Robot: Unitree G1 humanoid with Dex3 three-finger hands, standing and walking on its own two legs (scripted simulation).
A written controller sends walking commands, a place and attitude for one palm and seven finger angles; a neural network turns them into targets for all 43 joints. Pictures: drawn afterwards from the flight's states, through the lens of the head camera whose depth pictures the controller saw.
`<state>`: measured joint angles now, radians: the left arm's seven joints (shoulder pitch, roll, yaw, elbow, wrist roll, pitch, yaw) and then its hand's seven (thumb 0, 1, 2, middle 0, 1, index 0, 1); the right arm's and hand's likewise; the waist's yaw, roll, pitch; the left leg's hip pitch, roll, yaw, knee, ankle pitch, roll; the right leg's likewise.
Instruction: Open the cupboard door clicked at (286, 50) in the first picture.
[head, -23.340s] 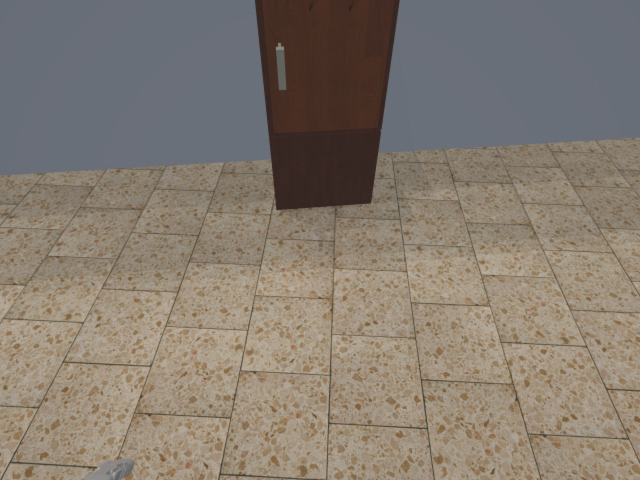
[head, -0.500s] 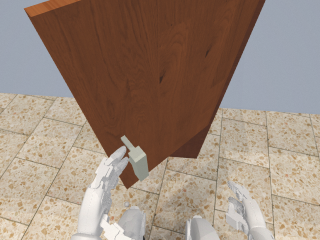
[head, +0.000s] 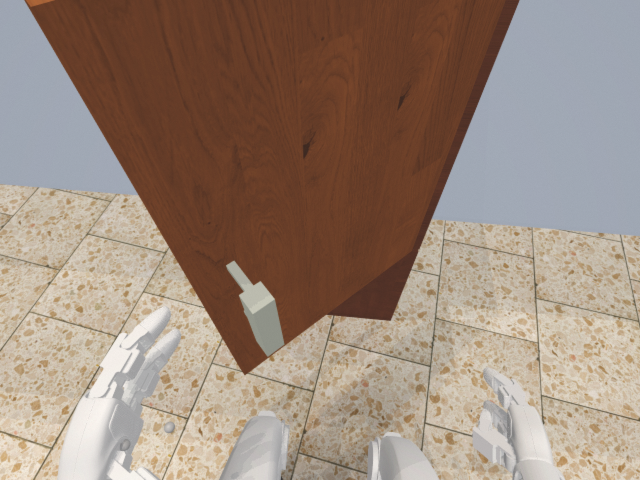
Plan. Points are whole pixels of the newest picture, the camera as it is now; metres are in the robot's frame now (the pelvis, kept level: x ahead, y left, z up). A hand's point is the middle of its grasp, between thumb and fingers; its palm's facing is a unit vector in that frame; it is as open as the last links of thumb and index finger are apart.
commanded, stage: draw the hand back to the body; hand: left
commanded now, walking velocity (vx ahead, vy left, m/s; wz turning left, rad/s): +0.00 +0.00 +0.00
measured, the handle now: (254, 308) +0.30 +0.10 +0.05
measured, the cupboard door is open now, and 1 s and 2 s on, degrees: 44 44 44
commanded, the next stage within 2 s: step back with the hand held close in 1.58 s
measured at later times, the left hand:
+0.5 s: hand (76, 406) +0.17 +0.20 +0.15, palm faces -0.06 -1.00 -0.06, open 16.2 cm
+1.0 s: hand out of the picture +0.23 +0.27 +0.25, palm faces +0.35 -0.84 -0.41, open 11.5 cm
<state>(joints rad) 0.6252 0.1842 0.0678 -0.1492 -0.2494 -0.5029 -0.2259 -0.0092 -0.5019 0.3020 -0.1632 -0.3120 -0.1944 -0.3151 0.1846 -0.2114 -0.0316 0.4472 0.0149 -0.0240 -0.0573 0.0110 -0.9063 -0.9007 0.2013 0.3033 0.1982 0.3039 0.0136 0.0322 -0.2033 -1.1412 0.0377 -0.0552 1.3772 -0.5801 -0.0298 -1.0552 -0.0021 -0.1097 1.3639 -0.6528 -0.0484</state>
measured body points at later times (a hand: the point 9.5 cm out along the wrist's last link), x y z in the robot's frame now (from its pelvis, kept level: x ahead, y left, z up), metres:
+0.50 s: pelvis +0.01 +0.04 +0.06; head +0.03 +0.05 +0.51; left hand +0.17 +0.26 +0.15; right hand +0.19 -0.19 +0.00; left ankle +0.04 +0.14 -0.60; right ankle +0.01 -0.09 -0.60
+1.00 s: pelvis +0.05 +0.04 +0.12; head +0.03 +0.03 +0.57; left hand +0.20 +0.32 +0.27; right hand +0.23 -0.17 +0.04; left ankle +0.04 +0.14 -0.60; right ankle +0.01 -0.09 -0.60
